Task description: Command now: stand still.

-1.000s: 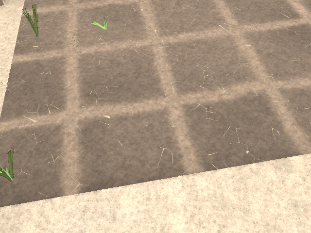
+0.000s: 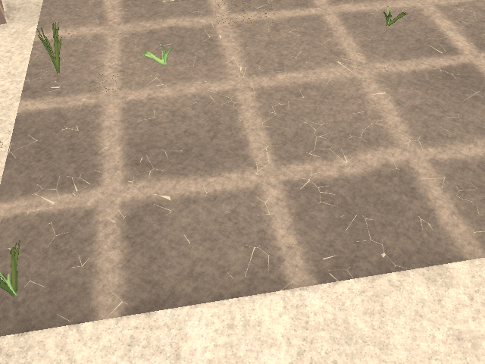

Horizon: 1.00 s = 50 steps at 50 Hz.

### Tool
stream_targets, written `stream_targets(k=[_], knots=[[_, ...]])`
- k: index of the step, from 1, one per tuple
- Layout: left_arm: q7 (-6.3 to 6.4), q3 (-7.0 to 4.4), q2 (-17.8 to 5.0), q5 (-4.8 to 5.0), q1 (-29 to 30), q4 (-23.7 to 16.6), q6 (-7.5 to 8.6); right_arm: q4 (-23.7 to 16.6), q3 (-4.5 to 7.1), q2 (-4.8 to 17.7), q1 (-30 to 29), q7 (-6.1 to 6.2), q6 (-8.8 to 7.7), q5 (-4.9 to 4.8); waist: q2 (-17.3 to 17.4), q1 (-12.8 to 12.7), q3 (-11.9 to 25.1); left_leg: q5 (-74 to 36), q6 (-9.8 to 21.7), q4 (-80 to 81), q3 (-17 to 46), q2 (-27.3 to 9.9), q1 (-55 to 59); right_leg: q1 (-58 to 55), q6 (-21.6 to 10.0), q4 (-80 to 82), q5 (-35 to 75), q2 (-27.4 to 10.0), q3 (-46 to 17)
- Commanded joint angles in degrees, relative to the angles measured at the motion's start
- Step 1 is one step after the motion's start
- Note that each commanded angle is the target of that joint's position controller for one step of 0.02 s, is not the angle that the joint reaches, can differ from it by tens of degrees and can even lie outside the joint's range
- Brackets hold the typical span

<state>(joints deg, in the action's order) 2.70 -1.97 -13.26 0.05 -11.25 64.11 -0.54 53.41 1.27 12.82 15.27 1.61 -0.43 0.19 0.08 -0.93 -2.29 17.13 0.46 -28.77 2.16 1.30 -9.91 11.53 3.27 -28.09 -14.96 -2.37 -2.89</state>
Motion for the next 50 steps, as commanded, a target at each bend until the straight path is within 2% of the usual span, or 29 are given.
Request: stream_targets(k=[1,22,23,24,26,27,29,30,31,32,33,34,35,36,37,38,39,40,41,43,46,48,50], knots=[[0.24,-0.87,-6.11,-0.01,-1.88,-0.85,0.28,-0.95,1.06,5.86,1.99,0.24,-0.52,-0.06,0.08,0.02,-0.2,-9.37,0.65,6.03,1.4,-1.89,-3.12,-1.1,-1.15,3.4,8.5,0.57,1.16],[0.39,0.04,-3.79,0.07,-5.87,0.08,0.29,4.88,0.13,4.08,4.57,0.49,-0.27,-0.29,-0.05,0.49,-1.3,-8.01,0.26,6.03,0.44,-1.41,-3.69,0.21,-1.53,3.4,7.43,1.27,1.75],[0.41,0.25,-2.98,0.06,-7.04,0.62,0.24,5.6,0.0,3.56,5.56,0.57,-0.16,-0.26,0.28,0.49,0.0,-2.0,0.41,6.57,0.07,-0.96,-3.2,-0.27,-1.66,3.24,2.31,2.05,2.66],[0.5,0.22,-2.85,0.37,-7.38,0.73,0.16,5.8,0.26,4.22,5.73,0.76,0.06,-0.57,0.96,0.64,-0.79,8.18,1.18,6.95,0.18,-0.49,-4.12,0.96,-2.15,1.67,-5.73,3.5,4.11],[0.58,0.0,-3.34,0.64,-6.57,-0.34,0.61,5.17,1.01,6.54,5.61,1.03,0.09,-1.18,3.11,1.17,-5.09,26.24,4.11,9.25,4.28,-2.83,-8.22,6.81,-3.76,-1.97,-19.55,4.69,5.06],[0.37,0.15,-2.63,0.64,-5.71,-1.18,1.35,5.09,1.29,7.3,6.58,0.94,-0.35,-1.45,4.74,1.73,-6.9,30.13,5.83,11.17,8.28,-5.57,-8.67,9.74,-4.36,-4.21,-19.75,4.42,5.0],[-0.61,0.62,-0.32,0.85,-5.03,-2.43,3.4,5.49,2.34,9.78,9.1,0.56,-1.48,-1.97,10.53,2.5,-7.08,33.41,10.31,16.25,19.67,-13.5,-6.09,13.31,-4.64,-12.92,-12.04,4.18,6.53],[-1.16,0.6,-0.35,1.08,-4.83,-2.89,4.28,5.23,2.59,10.04,8.61,0.43,-1.83,-2.11,11.05,2.22,-7.71,32.79,12.07,17.91,23.67,-16.23,-8.21,12.51,-5.54,-15.78,-10.52,2.8,5.26],[-1.65,0.53,-0.27,1.45,-5.87,-2.97,5.02,4.38,2.47,9.53,6.33,0.25,-2.1,-2.07,10.48,0.69,-8.35,30.87,12.18,17.91,23.61,-16.59,-10.59,10.19,-6.73,-14.4,-10.97,2.12,4.85],[-1.96,0.55,0.28,1.74,-8.93,-2.2,5.55,3.24,2.28,9.01,2.95,0.03,-2.17,-2.3,9.95,-1.71,-8.65,28.2,10.7,16.15,20.0,-14.76,-13.82,4.51,-7.89,-7.81,-11.18,2.26,5.35],[-2.04,0.24,0.02,1.72,-14.07,-0.36,5.84,1.93,2.03,8.28,-0.66,-0.13,-2.13,-2.6,7.96,-4.41,-8.71,23.33,8.19,11.71,14.4,-10.89,-18.24,-4.15,-8.32,0.5,-8.48,2.84,4.92],[-1.99,-0.75,-2.91,1.09,-20.43,1.63,5.94,0.81,1.44,5.78,-2.8,-0.27,-2.51,-2.26,0.2,-6.17,-6.54,13.79,5.08,-1.42,6.75,-5.65,-23.13,-12.44,-8.81,5.53,-7.48,-1.89,-3.87],[-2.48,-2.85,-11.15,1.27,-28.47,2.81,6.31,-1.28,0.69,2.35,-3.72,-0.19,-3.51,-1.97,-16.29,-7.81,-2.74,9.61,1.38,-21.26,-3.56,1.55,-30.92,-18.91,-14.92,16.23,-16.31,-14.05,-26.15],[-3.06,-2.33,-11.17,0.02,-27.92,2.17,7.11,-2.24,0.97,3.45,-4.17,-0.08,-4.66,-2.73,-15.65,-6.31,-3.36,14.39,2.01,-33.42,1.28,0.8,-36.53,-17.45,-19.39,20.55,-18.96,-20.78,-40.9],[-3.05,-1.31,-7.43,-0.08,-22.45,0.31,7.68,-1.96,1.22,4.5,-3.53,-0.52,-5.38,-3.28,-8.72,-3.37,-6.65,10.19,3.3,-39.95,3.59,-2.58,-39.85,-15.96,-18.63,19.47,-16.34,-20.13,-36.33],[-3.25,-0.75,-5.3,0.2,-19.44,-1.11,7.89,-0.89,1.19,4.14,-2.17,-1.08,-5.85,-3.07,-6.19,-2.16,-6.52,4.74,4.28,-40.99,3.15,-4.41,-40.35,-15.73,-16.7,19.14,-13.01,-17.01,-28.71],[-3.48,-0.45,-4.78,0.51,-17.68,-1.91,7.73,-0.68,1.66,4.93,-2.56,-1.31,-6.27,-2.49,-4.73,-1.5,-6.26,0.4,4.66,-38.83,2.1,-5.91,-40.7,-16.21,-14.92,19.52,-7.63,-14.8,-22.76],[-3.48,0.1,-3.26,0.48,-17.58,-2.19,7.35,-1.02,2.28,6.13,-4.29,-1.6,-6.48,-1.94,-4.84,-1.57,-5.96,-2.71,4.47,-35.88,1.16,-7.13,-39.72,-16.32,-13.3,19.91,-0.31,-12.81,-17.35],[-3.3,0.56,-1.79,0.2,-19.04,-1.99,6.81,-1.18,2.47,5.84,-5.19,-2.07,-6.43,-1.74,-5.67,-1.9,-4.97,-4.57,3.94,-33.57,-0.19,-7.45,-37.96,-16.44,-12.36,20.02,5.91,-10.88,-13.09],[-2.56,0.67,-2.34,-0.18,-21.41,-2.0,6.0,-1.88,2.02,3.38,-7.54,-2.78,-5.91,-1.66,-5.82,-2.32,-3.98,-7.31,2.42,-28.74,-2.55,-7.05,-36.85,-16.41,-12.52,19.99,14.51,-9.49,-8.27],[-1.46,0.35,-5.08,-0.43,-20.73,-3.54,5.37,-5.48,0.73,0.89,-16.56,-3.19,-5.58,-1.64,-4.88,-3.42,-5.76,-13.04,0.64,-15.0,-4.61,-5.36,-32.08,-10.46,-12.92,21.9,15.88,-8.38,-4.3],[-1.17,-0.09,-6.69,-0.08,-21.72,-3.75,5.42,-6.87,0.46,1.46,-20.16,-3.55,-5.47,-1.91,-6.1,-3.88,-6.46,-16.05,0.37,-9.15,-5.96,-3.88,-27.29,-7.79,-13.3,23.32,15.09,-8.67,-3.11],[-1.06,-0.51,-7.12,0.68,-22.38,-3.5,5.53,-8.08,0.49,2.71,-22.26,-3.94,-5.41,-2.21,-6.44,-3.34,-7.56,-17.43,1.35,-5.81,-5.1,-3.77,-25.66,-9.04,-13.29,23.58,16.19,-10.37,-2.74]])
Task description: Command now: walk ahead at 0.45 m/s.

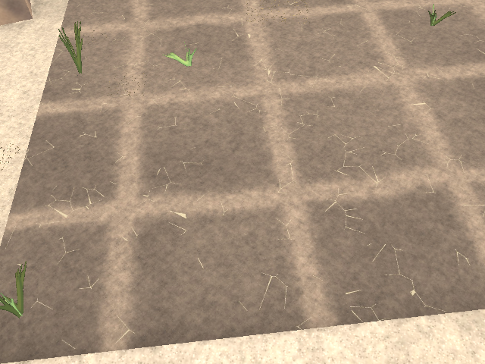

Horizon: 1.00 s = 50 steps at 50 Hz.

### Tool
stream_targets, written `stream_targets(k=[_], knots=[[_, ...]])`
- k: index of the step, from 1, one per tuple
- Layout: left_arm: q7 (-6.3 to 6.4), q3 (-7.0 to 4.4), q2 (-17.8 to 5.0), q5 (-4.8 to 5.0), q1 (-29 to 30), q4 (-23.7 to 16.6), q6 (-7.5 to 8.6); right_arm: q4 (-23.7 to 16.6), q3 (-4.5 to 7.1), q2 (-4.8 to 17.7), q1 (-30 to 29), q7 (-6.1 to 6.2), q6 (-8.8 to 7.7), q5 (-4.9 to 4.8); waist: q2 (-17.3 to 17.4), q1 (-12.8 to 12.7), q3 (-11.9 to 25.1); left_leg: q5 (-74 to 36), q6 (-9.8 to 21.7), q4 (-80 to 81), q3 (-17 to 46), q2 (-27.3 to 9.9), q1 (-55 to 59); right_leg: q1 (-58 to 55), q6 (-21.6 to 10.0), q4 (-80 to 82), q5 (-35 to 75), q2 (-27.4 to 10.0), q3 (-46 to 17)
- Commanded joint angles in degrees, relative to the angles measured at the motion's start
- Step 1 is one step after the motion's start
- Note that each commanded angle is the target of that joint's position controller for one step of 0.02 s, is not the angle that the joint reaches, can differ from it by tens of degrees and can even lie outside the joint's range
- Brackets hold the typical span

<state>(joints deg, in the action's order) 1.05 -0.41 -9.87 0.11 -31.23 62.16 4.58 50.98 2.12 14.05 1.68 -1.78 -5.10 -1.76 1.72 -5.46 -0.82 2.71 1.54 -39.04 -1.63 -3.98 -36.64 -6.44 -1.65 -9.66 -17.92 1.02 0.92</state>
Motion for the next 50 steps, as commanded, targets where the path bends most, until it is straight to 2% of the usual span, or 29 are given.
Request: stream_targets(k=[1,4,5,6,7,8,9,10,11,12,14,19,24,28,30,31,32,33,34,35,36,37,38,39,41,43,45,48,50], knots=[[0.62,-2.28,-10.53,0.91,-2.23,-1.5,0.35,-6.2,-0.26,2.16,-9.23,-0.77,-0.81,-0.31,-7.88,1.83,-9.17,-2.92,1.1,5.99,-0.78,1.53,1.36,7.06,-7.97,4.46,21.02,-14.63,-6.22],[0.54,-3.13,-11.99,0.54,-0.14,-2.22,-0.4,-5.6,1.33,5.72,-3.76,-1.01,-1.18,-0.09,-9.27,6.68,-3.46,0.22,4.03,7.26,-2.09,4.4,11.01,1.64,-6.0,-5.27,44.45,-15.68,-3.94],[0.48,-3.19,-11.95,0.14,0.79,-2.62,-0.94,-3.2,2.62,7.75,4.43,-0.73,-1.07,-0.24,-9.7,10.92,1.81,1.01,5.46,6.73,-3.18,6.31,21.26,2.74,-4.86,-14.9,53.53,-14.15,-2.24],[0.31,-2.92,-11.66,-0.25,1.91,-3.57,-1.18,-0.25,3.95,10.18,14.48,-0.23,-0.71,-0.42,-9.03,15.57,7.73,1.15,7.36,6.42,-0.81,4.45,35.96,10.24,-3.01,-27.76,51.32,-11.73,-1.02],[-0.32,-1.46,-6.25,-0.84,-2.62,-4.94,-0.61,1.43,5.27,15.56,23.23,0.29,-0.34,1.05,2.41,14.7,17.3,10.29,14.38,7.95,21.32,-10.58,57.75,30.28,-0.12,-50.11,27.82,-4.46,0.68],[-0.73,-0.14,-1.59,0.35,-4.99,-4.19,1.08,2.29,4.51,14.1,24.68,-0.06,-0.06,1.04,13.31,13.02,25.14,20.55,19.71,21.28,46.64,-19.7,63.09,40.51,1.09,-66.19,-12.07,3.08,-5.39],[-0.95,-1.64,-6.87,2.11,0.48,-5.98,2.55,2.04,3.17,9.99,19.1,-0.31,-0.33,0.65,9.77,12.31,15.67,22.72,16.46,24.36,43.4,-17.01,55.39,46.5,-0.54,-71.66,-11.03,-0.65,-9.2],[-0.86,-2.26,-9.34,3.2,6.29,-7.89,3.2,0.93,2.44,7.25,13.78,-0.26,-0.55,0.73,5.84,10.72,7.79,17.64,14.29,24.76,33.46,-15.36,45.64,47.81,-1.56,-71.42,-6.69,-3.57,-7.02],[-0.34,-2.55,-9.31,2.74,8.97,-8.41,3.24,0.37,1.9,5.75,9.39,-0.59,-1.05,1.29,0.25,8.44,3.5,9.78,12.97,26.35,25.84,-13.1,35.84,44.99,-1.72,-67.64,-1.74,-6.39,-6.01],[0.09,-3.19,-9.01,1.87,8.59,-8.23,2.57,0.31,1.45,4.05,7.19,-0.82,-1.55,1.93,0.56,6.09,2.54,5.61,11.81,27.52,20.21,-10.63,30.08,41.09,-1.87,-63.85,1.08,-8.48,-6.07],[0.31,-3.26,-6.53,1.55,6.17,-7.84,0.88,1.44,1.15,2.95,7.35,-0.99,-1.77,2.04,2.25,3.84,1.3,4.11,11.91,30.4,15.08,-8.12,24.25,36.7,-1.7,-59.89,2.22,-9.71,-5.74],[0.45,-3.98,-7.91,0.4,17.61,-12.68,0.2,3.96,1.68,6.76,13.22,1.15,-1.69,1.97,0.66,5.07,-3.51,0.56,12.83,34.12,10.8,-7.92,24.27,45.89,0.96,-44.63,13.56,-11.0,-4.41],[-1.24,-3.18,-6.55,0.7,29.81,-16.4,1.42,5.44,1.93,8.82,18.36,2.16,-1.33,0.97,0.35,8.76,-3.77,-1.92,10.15,34.28,4.45,-4.57,25.48,39.29,1.27,-24.71,27.44,-6.71,-0.47],[-2.85,-3.45,-8.37,1.06,31.93,-17.65,1.95,6.87,2.15,8.46,21.17,2.16,-0.67,0.83,0.74,8.59,-3.71,-5.04,10.05,28.89,4.85,-8.78,34.1,40.46,-0.62,-23.77,23.57,-6.35,-1.73],[-3.33,-3.92,-9.86,1.23,30.96,-18.12,2.26,6.91,2.48,9.0,20.87,2.16,0.07,0.75,1.47,6.88,-2.86,-11.72,9.01,24.02,5.86,-10.51,38.77,39.18,-2.49,-22.08,15.89,-5.47,-1.14],[-3.47,-4.57,-11.21,1.26,27.02,-17.17,2.46,6.32,2.62,9.41,19.45,2.12,0.45,0.85,2.46,4.52,-0.6,-20.75,8.45,18.7,5.38,-10.11,39.14,33.82,-3.6,-21.48,13.09,-3.86,0.37],[-3.43,-5.8,-13.45,1.25,18.37,-14.52,2.63,5.71,2.34,8.75,18.18,2.03,0.86,1.03,1.62,0.2,4.07,-27.31,7.33,8.0,3.56,-7.44,37.17,22.99,-5.36,-19.6,13.94,-1.98,2.0],[-3.11,-7.33,-18.68,0.79,8.79,-12.39,2.7,4.59,1.25,6.32,20.27,1.89,0.72,1.7,-4.23,-2.09,12.12,-18.04,5.47,-9.25,1.21,-3.47,26.62,5.63,-9.99,-19.87,15.79,-9.73,-6.29],[-3.45,-8.15,-21.91,0.92,4.07,-11.05,2.31,4.67,-0.85,-0.47,28.03,1.0,-0.46,1.58,-18.05,0.64,20.6,16.2,1.67,-30.45,0.08,7.01,3.84,-14.51,-19.29,-13.96,1.77,-21.99,-32.78],[-3.63,-6.2,-15.5,0.93,4.23,-11.3,2.32,4.5,0.12,4.22,24.05,0.82,-1.93,0.22,-16.16,-0.77,20.05,28.91,3.03,-37.08,7.76,6.39,-4.08,-14.7,-18.15,-6.99,-1.0,-22.58,-40.84],[-3.43,-5.28,-13.05,1.07,9.48,-12.34,2.26,2.07,1.23,8.67,17.62,0.95,-2.66,-1.21,-12.58,-0.26,12.09,24.47,4.08,-38.03,7.94,3.05,-7.21,-7.91,-15.39,-6.43,4.15,-21.08,-32.42],[-3.4,-4.57,-11.33,0.6,14.26,-13.64,2.11,1.36,1.4,8.87,14.73,1.35,-2.51,-1.03,-6.8,1.51,8.06,20.04,3.91,-36.27,6.64,0.22,-5.23,-0.1,-14.26,-5.89,12.08,-19.35,-25.29],[-3.59,-4.23,-10.31,0.29,17.07,-13.84,2.26,1.16,1.63,7.78,13.91,1.65,-2.02,-0.03,-4.13,3.36,4.94,17.12,3.39,-31.87,6.53,-1.75,-2.67,6.78,-13.63,-4.68,17.53,-17.86,-20.51],[-3.55,-3.96,-9.32,-0.06,18.22,-13.73,2.43,0.97,1.86,6.61,14.18,1.75,-1.16,0.51,-4.46,5.04,4.14,15.26,3.2,-27.91,6.8,-3.44,0.86,10.66,-12.56,-2.97,18.47,-15.86,-16.86],[-3.34,-4.31,-10.4,0.09,17.66,-12.77,2.62,0.81,1.63,3.86,14.36,1.91,0.13,0.49,-4.18,6.38,2.32,13.95,2.14,-21.23,5.69,-3.95,3.51,14.63,-12.55,0.22,19.23,-14.59,-13.45],[-2.48,-5.12,-12.69,-0.28,15.45,-11.82,2.86,-0.4,1.82,3.88,11.74,1.9,0.48,1.25,-3.15,6.18,1.79,8.33,0.7,-16.86,5.33,-4.19,1.21,13.91,-13.5,1.71,22.7,-15.12,-11.67],[-1.43,-5.13,-12.41,0.31,13.34,-10.56,3.01,-1.74,2.42,4.65,7.67,1.45,-0.18,1.05,-3.91,5.61,0.46,-1.78,0.39,-8.65,6.23,-4.14,-2.89,11.56,-11.69,1.49,22.31,-13.66,-8.99],[-0.4,-5.08,-12.3,1.04,12.39,-9.82,2.42,-3.13,1.53,2.43,1.44,0.65,-1.0,1.5,-4.48,3.89,-1.22,-16.92,0.23,6.23,2.93,-1.18,4.88,17.85,-9.42,0.82,16.93,-9.21,-2.58],[-0.22,-5.24,-12.53,1.2,10.47,-8.56,2.37,-3.98,1.43,2.75,-1.32,-0.15,-1.01,1.16,-4.78,2.9,-1.86,-20.13,0.61,9.39,3.11,-0.72,6.87,18.18,-9.22,-0.6,13.09,-10.39,-3.16]])
Over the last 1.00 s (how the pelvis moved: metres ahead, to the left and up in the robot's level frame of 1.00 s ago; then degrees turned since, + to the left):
0.16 -0.03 0.00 0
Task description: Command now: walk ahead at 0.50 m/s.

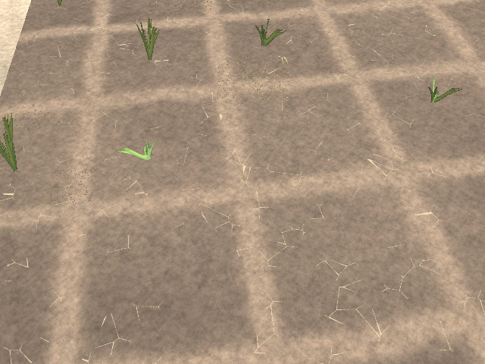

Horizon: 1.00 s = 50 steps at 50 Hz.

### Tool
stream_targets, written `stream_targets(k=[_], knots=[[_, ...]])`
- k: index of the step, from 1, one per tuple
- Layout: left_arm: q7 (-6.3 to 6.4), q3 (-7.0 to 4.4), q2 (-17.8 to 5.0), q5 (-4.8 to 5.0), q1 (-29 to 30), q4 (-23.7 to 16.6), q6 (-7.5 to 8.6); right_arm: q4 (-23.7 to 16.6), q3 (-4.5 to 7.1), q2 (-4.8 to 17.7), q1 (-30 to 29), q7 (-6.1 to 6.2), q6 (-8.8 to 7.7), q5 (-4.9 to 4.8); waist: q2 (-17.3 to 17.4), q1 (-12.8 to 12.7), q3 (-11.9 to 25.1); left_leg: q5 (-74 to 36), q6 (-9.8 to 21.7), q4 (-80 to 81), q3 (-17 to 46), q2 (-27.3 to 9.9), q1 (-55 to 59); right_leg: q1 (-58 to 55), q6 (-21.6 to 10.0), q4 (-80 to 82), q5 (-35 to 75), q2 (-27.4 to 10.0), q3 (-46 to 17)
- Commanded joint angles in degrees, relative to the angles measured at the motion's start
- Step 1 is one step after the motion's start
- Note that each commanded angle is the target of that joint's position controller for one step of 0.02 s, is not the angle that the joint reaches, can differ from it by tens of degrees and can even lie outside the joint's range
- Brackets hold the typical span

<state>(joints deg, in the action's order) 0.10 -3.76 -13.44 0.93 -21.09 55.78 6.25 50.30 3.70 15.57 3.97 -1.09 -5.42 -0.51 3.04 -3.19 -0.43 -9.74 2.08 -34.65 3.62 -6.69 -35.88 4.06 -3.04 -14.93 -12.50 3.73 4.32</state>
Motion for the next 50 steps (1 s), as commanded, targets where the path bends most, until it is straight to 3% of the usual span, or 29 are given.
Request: stream_targets(k=[1,5,7,8,9,10,11,12,13,14,15,17,18,19,22,26,31,34,35,36,37,38,39,40,41,42,43,46,50], knots=[[0.8,-1.86,-8.69,0.56,-0.29,-1.77,0.66,-3.86,-0.11,1.87,-4.42,-1.27,-0.6,-0.21,-6.34,0.52,-2.64,-8.08,0.61,6.22,-1.26,1.65,5.24,6.35,-7.68,2.96,5.95,-13.99,-7.05],[1.38,-2.03,-8.36,0.61,-2.92,-0.69,-0.5,-5.63,-0.6,2.5,-9.0,-2.67,-0.4,-0.51,-5.06,-0.72,-4.59,-3.19,2.29,9.06,1.06,0.25,-0.17,-0.62,-6.79,-5.82,2.65,-17.53,-9.53],[1.41,-2.35,-9.43,0.24,-3.98,-0.75,-1.28,-5.54,-0.77,3.06,-9.05,-2.98,-0.45,-0.67,-4.84,-0.99,-4.6,2.72,2.37,9.94,0.2,0.6,0.77,-2.63,-6.14,-10.07,5.26,-18.42,-10.99],[1.24,-2.53,-10.13,-0.03,-4.04,-0.89,-1.68,-5.08,-0.5,3.78,-7.62,-2.95,-0.52,-0.93,-4.32,-0.22,-4.11,6.71,2.63,10.31,-0.56,1.0,3.29,-2.74,-5.8,-12.76,8.52,-18.47,-11.33],[0.9,-2.54,-10.51,-0.05,-3.18,-1.0,-2.06,-3.57,0.07,4.7,-2.93,-2.87,-0.75,-0.93,-3.22,2.41,-1.78,7.47,3.59,12.35,-2.24,2.16,10.09,-2.01,-5.03,-18.95,14.2,-16.8,-9.89],[0.53,-2.12,-9.49,-0.24,-2.5,-1.26,-2.13,0.07,1.32,6.73,6.89,-2.54,-0.99,-0.59,-1.71,6.43,3.42,5.11,4.77,12.11,-4.35,3.75,23.23,1.87,-4.01,-30.07,18.28,-13.24,-7.81],[0.05,-1.04,-5.68,-0.69,-3.94,-1.42,-1.41,3.02,2.09,9.56,16.61,-2.24,-0.95,0.36,3.65,9.02,11.16,-6.74,7.32,3.71,1.46,-3.01,42.78,16.57,-2.01,-49.18,-0.02,-9.2,-5.23],[-0.34,0.31,-1.18,-1.12,-9.97,-1.32,0.08,2.67,1.97,12.08,18.42,-1.93,-0.45,0.88,16.4,5.79,15.89,-22.51,12.59,-2.24,15.87,-12.75,56.73,34.81,0.91,-69.17,-26.98,-2.37,-5.54],[-0.3,0.26,-4.64,1.39,-9.5,-3.22,1.71,4.24,2.87,13.36,24.38,-2.02,0.37,-0.88,15.45,9.21,22.46,0.61,18.84,7.71,30.48,-17.39,61.16,42.67,1.44,-71.6,-24.58,-1.61,-11.28],[0.23,-0.52,-7.19,3.32,-0.65,-5.2,2.31,3.77,2.46,10.7,21.33,-1.1,0.49,-0.55,7.93,9.71,15.14,14.81,17.45,13.29,29.72,-16.11,55.56,48.01,1.18,-70.13,-17.88,-5.74,-10.46],[0.9,-1.11,-9.58,2.53,4.32,-6.42,1.96,1.2,1.24,7.49,12.99,-0.95,0.07,0.11,1.14,7.66,8.26,14.41,14.54,16.6,23.0,-12.96,44.7,45.69,1.13,-62.87,-9.5,-8.82,-8.41],[1.66,-1.27,-6.82,-0.1,3.24,-5.86,0.04,0.32,0.58,5.76,6.93,-1.03,-0.84,0.95,-0.25,2.99,3.65,3.35,13.82,18.85,18.3,-10.75,30.89,37.92,2.84,-56.72,-3.89,-11.86,-9.26],[1.49,-1.26,-5.45,-0.34,1.7,-5.43,-0.82,0.86,0.52,4.93,6.83,-0.92,-0.94,1.06,0.72,1.83,3.09,0.96,12.75,20.17,14.23,-9.23,28.15,34.82,3.13,-53.42,-3.19,-12.55,-9.45],[1.35,-1.12,-4.31,-0.12,1.39,-5.31,-1.32,1.58,0.6,4.95,7.77,-0.66,-1.19,1.21,1.02,1.62,2.54,-1.65,12.21,21.51,11.01,-8.4,26.73,33.8,3.39,-50.73,-2.36,-12.85,-9.1],[0.93,-1.25,-4.14,0.03,5.96,-7.01,-1.74,3.16,1.1,5.93,10.51,0.8,-1.29,1.32,0.33,2.75,1.09,-7.54,10.41,23.91,3.53,-6.81,28.57,36.42,2.89,-41.01,5.94,-11.98,-9.36],[-0.38,-0.53,-2.25,0.25,13.8,-9.54,-1.52,4.03,0.91,5.79,11.65,1.97,-1.05,0.78,-0.01,4.98,-0.55,-6.89,6.18,26.44,-5.23,-3.66,29.95,33.26,0.7,-25.7,18.83,-8.62,-6.52],[-2.17,0.02,-1.86,0.36,21.89,-13.66,-1.9,6.38,0.99,6.47,16.29,2.48,0.4,0.45,-1.15,7.19,-3.38,-9.44,5.26,24.19,-8.56,-6.76,40.17,36.46,-0.96,-19.49,16.69,-6.78,-3.72],[-3.36,-0.64,-3.52,0.2,21.6,-15.52,-1.96,5.38,1.55,8.59,14.64,3.11,1.85,0.29,0.62,4.92,-1.51,-29.88,4.66,15.81,-10.73,-8.11,44.46,32.64,-3.19,-19.33,7.48,-3.6,0.56],[-3.63,-1.27,-4.8,-0.12,18.62,-15.3,-2.06,4.61,1.73,9.29,13.54,3.56,2.48,0.46,2.07,2.9,0.21,-39.93,3.97,9.65,-11.47,-7.77,44.22,28.19,-4.03,-19.7,4.62,-1.48,2.27],[-3.71,-2.44,-7.18,-0.2,11.36,-13.76,-2.01,3.75,1.79,9.77,12.28,3.9,3.06,0.65,2.39,-0.8,3.67,-43.88,2.9,-0.44,-12.1,-6.54,41.9,19.19,-5.27,-17.46,6.18,0.53,2.74],[-3.09,-4.01,-10.87,-0.56,2.66,-12.08,-1.95,2.42,1.65,9.96,10.49,4.08,2.87,0.42,0.06,-5.57,8.11,-33.84,0.34,-15.18,-12.78,-3.65,32.07,3.71,-7.89,-12.97,16.5,-1.53,-2.71],[-1.78,-4.99,-16.8,-0.93,-0.09,-11.93,-2.46,0.68,0.08,4.52,15.28,3.21,1.51,2.86,-14.4,-1.55,15.51,19.36,-3.34,-37.48,-12.42,5.26,11.14,-17.73,-15.48,-17.71,41.55,-16.3,-22.56],[-1.77,-4.22,-16.32,-1.4,-0.1,-13.51,-2.32,-0.11,-0.96,3.86,18.22,1.65,-0.67,1.88,-15.65,-0.53,26.26,48.32,-3.96,-50.66,-0.45,12.29,-1.82,-29.34,-24.91,-11.61,43.35,-26.32,-45.9],[-1.57,-3.53,-13.24,-1.53,1.94,-14.56,-2.69,-0.84,0.51,8.45,12.43,0.84,-1.76,-0.3,-8.09,-2.54,22.59,44.01,-2.91,-50.51,4.15,7.85,-4.33,-23.93,-21.53,-10.12,42.88,-23.09,-37.41],[-1.4,-2.9,-10.87,-0.58,6.91,-15.34,-2.73,-2.54,0.53,8.24,8.42,0.92,-1.73,-1.12,-4.52,-0.89,13.48,39.53,-2.74,-45.69,2.41,5.44,-5.67,-14.46,-18.48,-8.8,42.01,-20.18,-29.15],[-1.39,-2.48,-9.71,-0.07,9.91,-15.99,-2.89,-2.07,0.75,7.55,7.72,1.52,-1.04,-0.18,0.44,1.39,7.97,37.44,-3.44,-41.45,1.15,3.73,-3.8,-4.7,-16.32,-6.64,40.17,-17.77,-24.82],[-1.15,-2.33,-9.15,-0.25,11.61,-16.53,-3.08,-2.46,1.24,7.79,7.98,2.18,0.06,0.62,0.45,3.19,5.92,35.75,-3.94,-37.79,1.02,2.54,0.2,2.66,-15.4,-5.02,38.78,-16.22,-22.69],[-0.77,-2.76,-10.92,-1.34,12.8,-17.34,-3.48,-3.67,1.2,5.29,10.17,3.13,2.39,1.03,-4.6,5.84,5.8,31.91,-5.81,-29.38,-0.25,3.42,6.52,12.58,-14.58,-3.71,41.45,-12.37,-18.1],[0.73,-3.23,-12.28,-0.26,11.16,-17.74,-5.0,-5.66,1.01,4.95,6.37,3.83,3.37,1.26,-7.13,4.63,9.16,23.84,-7.73,-18.46,0.38,5.17,6.44,11.68,-11.94,-5.76,35.46,-10.58,-18.26]])
Over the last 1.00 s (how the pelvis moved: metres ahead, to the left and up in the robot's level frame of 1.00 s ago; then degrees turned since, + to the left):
0.57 -0.01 0.01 0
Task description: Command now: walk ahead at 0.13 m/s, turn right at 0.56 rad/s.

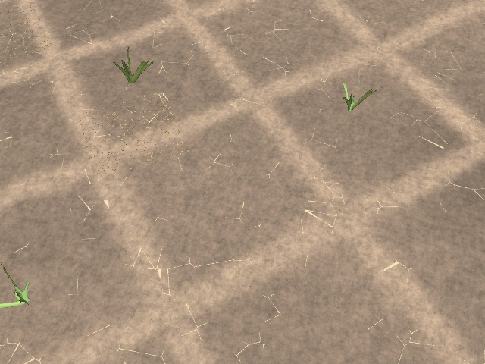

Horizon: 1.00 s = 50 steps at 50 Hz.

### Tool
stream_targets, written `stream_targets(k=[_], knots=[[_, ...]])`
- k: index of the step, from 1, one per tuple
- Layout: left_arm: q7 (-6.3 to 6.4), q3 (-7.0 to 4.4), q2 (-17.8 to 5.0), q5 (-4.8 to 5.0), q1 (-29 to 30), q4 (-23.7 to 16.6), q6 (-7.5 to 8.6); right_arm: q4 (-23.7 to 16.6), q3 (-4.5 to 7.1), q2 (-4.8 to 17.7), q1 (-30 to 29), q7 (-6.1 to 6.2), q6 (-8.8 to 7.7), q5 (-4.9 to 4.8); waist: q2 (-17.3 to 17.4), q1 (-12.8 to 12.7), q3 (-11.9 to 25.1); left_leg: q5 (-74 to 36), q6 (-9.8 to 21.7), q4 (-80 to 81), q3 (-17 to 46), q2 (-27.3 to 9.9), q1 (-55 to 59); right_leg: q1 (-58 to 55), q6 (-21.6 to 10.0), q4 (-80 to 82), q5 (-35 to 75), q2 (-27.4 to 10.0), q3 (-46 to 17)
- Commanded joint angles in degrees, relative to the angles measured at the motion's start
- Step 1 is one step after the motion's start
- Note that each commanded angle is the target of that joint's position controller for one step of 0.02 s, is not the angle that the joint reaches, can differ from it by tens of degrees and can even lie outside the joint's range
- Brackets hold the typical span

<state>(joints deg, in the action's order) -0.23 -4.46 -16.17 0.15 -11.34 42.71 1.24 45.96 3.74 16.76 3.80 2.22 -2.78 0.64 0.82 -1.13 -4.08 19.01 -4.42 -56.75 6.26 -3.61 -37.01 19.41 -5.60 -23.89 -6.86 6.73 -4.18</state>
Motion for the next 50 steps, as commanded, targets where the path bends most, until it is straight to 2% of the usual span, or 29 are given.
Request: stream_targets(k=[1,4,7,9,10,11,12,13,14,15,16,18,20,24,26,28,29,31,32,33,34,35,36,37,39,41,43,46,50], knots=[[1.4,-2.51,-9.53,0.72,1.32,-4.86,-0.55,-1.91,0.96,3.87,5.02,0.45,0.94,-0.08,-5.42,2.04,13.02,-6.63,-1.37,5.99,-1.96,2.5,7.84,-3.8,-8.47,3.02,25.43,-13.19,-10.59],[2.14,-2.42,-9.41,0.58,0.95,-5.29,-1.83,-3.78,0.89,4.2,0.48,0.05,1.21,-0.56,-7.33,0.51,11.62,-7.64,-1.36,12.56,-0.82,3.77,8.36,-4.04,-7.03,2.75,11.93,-12.79,-14.7],[2.32,-2.32,-9.1,0.44,1.04,-5.9,-2.42,-4.69,1.12,5.22,-0.31,-0.5,0.44,-0.76,-9.52,0.44,10.65,-4.43,-0.7,18.97,0.09,5.32,10.63,-6.18,-6.48,0.06,10.43,-12.99,-19.54],[2.5,-2.0,-8.47,0.92,2.77,-6.87,-2.61,-4.32,1.57,5.91,2.68,-0.89,-0.51,-0.91,-10.39,2.64,10.59,-7.7,0.72,28.76,-0.16,5.37,15.92,-7.51,-4.67,-3.27,11.94,-11.93,-22.09],[2.66,-1.65,-7.55,1.07,3.11,-7.37,-2.7,-3.76,1.93,6.73,4.97,-1.02,-0.97,-0.76,-9.77,3.77,10.55,-15.43,2.07,35.69,-0.02,3.26,21.61,-5.77,-2.48,-6.05,8.9,-9.91,-21.46],[2.65,-0.64,-4.27,0.3,0.5,-7.83,-2.72,-3.96,2.71,10.25,7.31,-0.79,-0.92,0.22,-2.07,2.74,14.55,-20.69,6.21,36.11,8.58,-8.06,31.44,0.4,0.39,-15.59,-7.92,-6.04,-16.65],[2.46,-0.31,-2.79,0.59,-3.93,-9.39,-2.36,-3.32,3.47,13.9,7.48,-0.59,0.03,1.71,15.18,-1.12,13.74,-26.62,16.42,38.02,23.82,-18.59,38.03,14.68,3.29,-25.01,-32.15,3.13,-6.25],[2.12,-1.36,-8.05,0.18,-4.4,-8.85,-1.53,-4.11,3.18,11.05,7.69,-0.74,0.06,1.17,14.3,0.47,13.09,-15.65,20.2,39.96,29.61,-21.62,37.77,20.52,5.08,-35.74,-30.38,-1.95,-5.38],[1.9,-2.29,-10.75,0.82,-2.02,-8.25,-1.53,-5.12,2.41,7.7,6.85,-0.61,-0.02,0.58,9.06,1.82,10.79,-4.4,18.0,40.44,23.26,-17.86,35.93,21.99,5.58,-38.98,-24.39,-4.61,-4.82],[1.93,-2.48,-10.18,0.73,-0.97,-7.84,-2.01,-5.32,2.15,6.68,5.52,-0.46,0.2,-0.03,6.95,1.63,8.58,2.81,15.16,41.23,18.24,-14.08,33.95,22.57,6.47,-40.06,-20.42,-5.93,-3.3],[1.78,-2.46,-9.62,0.47,-0.59,-8.07,-2.35,-5.42,1.92,6.21,4.96,-0.17,0.31,-0.85,7.84,1.84,6.87,5.71,13.76,42.36,15.7,-12.55,33.07,23.89,7.21,-41.05,-17.78,-6.87,-2.41],[0.77,-1.74,-6.83,0.88,0.51,-8.86,-1.98,-5.12,1.91,6.74,6.42,0.24,0.08,-0.48,8.35,2.82,4.77,4.95,13.17,45.06,10.14,-10.52,30.23,23.18,7.74,-41.11,-13.75,-7.97,0.45],[0.28,-1.25,-5.26,1.05,2.93,-10.22,-1.2,-4.74,2.24,7.33,8.76,0.18,-0.5,-0.35,8.04,4.4,4.54,3.17,13.82,46.44,7.12,-10.74,31.4,23.79,7.88,-37.43,-11.26,-9.02,1.75],[-0.45,-0.12,-2.75,0.72,5.0,-11.53,0.05,-4.02,2.75,8.8,10.56,-0.85,-1.39,-0.74,7.45,5.04,5.34,-1.34,14.87,47.32,2.27,-11.28,30.36,17.58,7.04,-25.61,-7.78,-10.24,2.76],[-0.83,0.2,-2.49,0.79,5.08,-11.15,0.53,-3.69,2.96,9.57,10.25,-1.74,-1.59,-1.15,7.86,4.77,4.55,-3.07,14.56,47.36,-0.77,-10.57,27.06,11.2,6.12,-18.98,-7.57,-9.59,4.81],[-1.16,0.09,-3.33,0.93,5.58,-11.18,0.79,-2.91,3.16,10.36,11.49,-2.58,-1.58,-1.8,7.99,4.9,3.79,-3.4,14.76,46.33,-1.15,-11.3,26.39,7.35,5.33,-14.53,-8.23,-8.9,6.08],[-1.28,0.02,-3.64,1.07,5.27,-11.17,0.91,-2.55,3.2,10.67,11.71,-2.92,-1.41,-2.22,7.85,4.43,3.55,-3.04,14.68,45.41,-0.94,-11.87,26.23,5.19,4.65,-11.84,-7.91,-8.65,6.5],[-1.31,-0.4,-4.06,0.94,0.93,-9.42,1.03,-1.95,2.91,10.26,11.36,-3.29,-0.92,-2.95,6.2,1.42,3.98,-2.35,13.34,41.25,-2.14,-11.3,22.75,-4.84,2.87,-4.91,-5.02,-6.71,8.57],[-0.85,-1.34,-5.62,1.16,-4.27,-7.74,0.85,-1.46,2.13,8.45,11.77,-3.38,-0.95,-2.45,4.91,-1.18,5.89,-5.56,11.74,36.11,-3.84,-9.8,19.51,-13.28,1.66,-3.66,-5.64,-5.97,8.1],[-0.16,-2.54,-8.85,0.98,-11.71,-6.45,0.78,-1.9,0.69,4.61,10.82,-3.57,-1.29,-1.32,-1.38,-4.88,10.0,-6.21,8.09,21.16,-9.34,-5.44,13.61,-23.81,-0.63,-0.9,-6.41,-12.9,-1.38],[0.3,-3.91,-16.82,0.29,-15.83,-6.62,0.61,-5.79,-0.73,0.88,10.73,-3.69,-2.63,-0.21,-19.28,-4.53,13.5,9.86,3.79,-0.15,-12.9,2.14,-6.24,-36.14,-9.32,5.17,-11.5,-27.1,-26.54],[-0.17,-3.32,-14.18,0.39,-17.45,-6.09,1.5,-5.95,0.6,6.05,8.19,-3.25,-3.66,-1.54,-13.8,-6.7,13.01,14.01,3.92,-11.2,-5.62,1.61,-13.5,-33.51,-13.5,9.14,-17.6,-29.37,-34.7],[-0.48,-2.06,-11.01,0.22,-14.92,-6.22,2.3,-6.3,1.3,8.28,7.14,-3.44,-4.08,-2.78,-11.87,-5.01,8.46,9.54,5.54,-13.84,-4.04,-1.16,-16.22,-30.3,-11.83,9.25,-18.69,-27.56,-29.4],[-0.67,-1.26,-8.51,0.07,-11.88,-6.57,2.7,-5.61,1.16,7.66,7.01,-3.46,-4.06,-2.7,-9.92,-3.54,6.08,4.11,6.22,-12.57,-4.12,-2.97,-14.89,-25.91,-10.25,9.73,-16.31,-24.71,-23.35],[-0.78,-0.27,-5.96,-0.11,-7.15,-7.03,2.82,-4.87,1.26,6.83,7.37,-3.65,-3.53,-1.21,-8.17,-0.61,3.01,-2.64,5.71,-7.12,-3.66,-4.66,-9.91,-18.33,-8.35,12.43,-6.17,-21.23,-15.75],[-0.5,-0.46,-6.3,-0.2,-6.29,-6.79,3.26,-4.51,0.88,4.99,7.9,-3.95,-2.8,-1.08,-7.02,0.84,3.11,-7.38,4.61,-3.96,-4.54,-4.21,-7.29,-15.98,-8.17,14.37,2.92,-20.0,-11.11],[-0.03,-0.72,-6.76,-0.21,-6.6,-5.74,3.65,-4.6,0.39,3.71,6.5,-4.0,-2.13,-1.19,-5.23,0.93,2.89,-12.48,3.57,1.59,-4.71,-3.76,-7.35,-16.06,-7.5,15.23,8.47,-19.4,-5.95],[0.46,-0.94,-7.46,-0.34,-8.18,-3.81,3.9,-5.83,-0.6,1.72,1.71,-4.47,-1.8,-1.65,-5.07,-0.79,1.39,-21.25,3.69,12.15,-5.18,-2.25,-4.39,-14.69,-5.54,16.25,9.9,-18.3,0.51],[0.67,-1.4,-8.6,0.12,-10.83,-1.13,4.15,-8.51,-1.0,1.66,-4.56,-5.49,-1.81,-2.17,-4.29,-2.93,-1.15,-25.27,5.74,20.54,-5.58,-0.26,-2.59,-17.19,-4.3,17.0,8.94,-20.18,4.78]])
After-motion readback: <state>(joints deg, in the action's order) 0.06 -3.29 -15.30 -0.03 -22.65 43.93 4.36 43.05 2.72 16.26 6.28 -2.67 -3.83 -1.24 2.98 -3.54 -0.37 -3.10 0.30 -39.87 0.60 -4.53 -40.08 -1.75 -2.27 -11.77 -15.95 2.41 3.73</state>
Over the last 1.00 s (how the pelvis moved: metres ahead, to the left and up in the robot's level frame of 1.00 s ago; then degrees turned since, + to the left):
0.53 0.03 -0.06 -19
